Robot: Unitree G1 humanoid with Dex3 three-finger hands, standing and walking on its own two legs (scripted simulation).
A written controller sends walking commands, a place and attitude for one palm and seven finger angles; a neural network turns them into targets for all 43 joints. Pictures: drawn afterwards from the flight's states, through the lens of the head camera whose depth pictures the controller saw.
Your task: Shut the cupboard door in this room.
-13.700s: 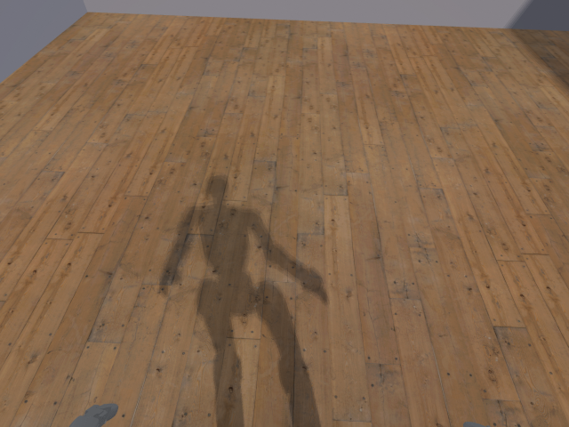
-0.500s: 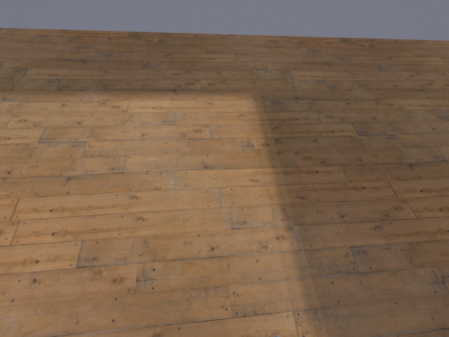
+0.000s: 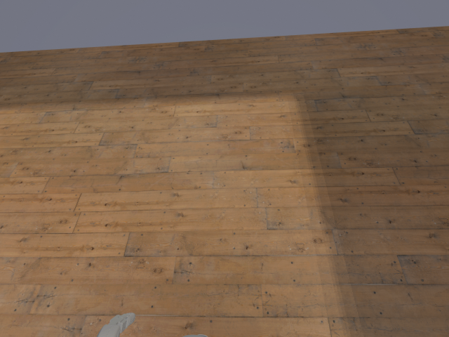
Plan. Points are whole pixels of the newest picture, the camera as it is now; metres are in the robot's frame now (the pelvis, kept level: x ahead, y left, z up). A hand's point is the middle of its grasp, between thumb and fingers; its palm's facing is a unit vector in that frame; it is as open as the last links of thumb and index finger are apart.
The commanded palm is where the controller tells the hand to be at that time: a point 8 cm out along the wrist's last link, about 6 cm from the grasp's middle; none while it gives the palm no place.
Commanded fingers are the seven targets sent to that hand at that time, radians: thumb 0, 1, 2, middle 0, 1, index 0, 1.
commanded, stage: turn or walk to find it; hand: left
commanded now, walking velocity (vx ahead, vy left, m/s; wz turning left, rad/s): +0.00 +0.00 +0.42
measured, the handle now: out of the picture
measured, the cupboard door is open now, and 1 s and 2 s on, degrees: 78 78 78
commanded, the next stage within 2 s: none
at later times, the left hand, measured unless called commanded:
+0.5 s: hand out of the picture -0.07 +0.23 -0.18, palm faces +0.29 -0.93 -0.24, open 7.4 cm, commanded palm none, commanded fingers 0.00 0.90 0.90 -0.20 -0.30 -0.20 -0.30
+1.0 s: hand out of the picture -0.01 +0.21 -0.14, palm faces +0.37 -0.88 -0.29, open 7.4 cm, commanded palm none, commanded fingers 0.00 0.90 0.90 -0.20 -0.30 -0.20 -0.30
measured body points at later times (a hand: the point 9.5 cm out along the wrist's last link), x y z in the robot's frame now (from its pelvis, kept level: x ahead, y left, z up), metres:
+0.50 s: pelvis -0.03 +0.02 -0.01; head +0.00 +0.05 +0.44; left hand -0.09 +0.28 -0.16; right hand +0.13 -0.20 -0.14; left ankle -0.07 +0.12 -0.73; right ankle -0.01 -0.10 -0.72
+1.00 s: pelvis -0.05 -0.01 +0.00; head -0.01 -0.03 +0.45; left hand -0.03 +0.26 -0.12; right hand +0.07 -0.23 -0.17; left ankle -0.07 +0.12 -0.73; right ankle -0.01 -0.11 -0.73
